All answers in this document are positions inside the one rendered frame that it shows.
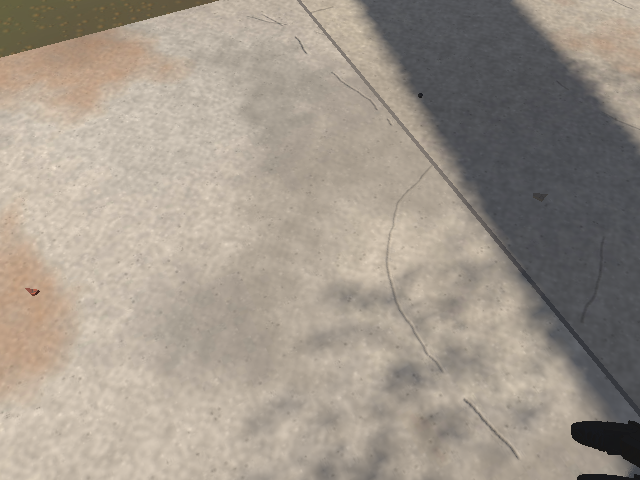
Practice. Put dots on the robot right hand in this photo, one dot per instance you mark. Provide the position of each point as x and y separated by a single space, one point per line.
614 438

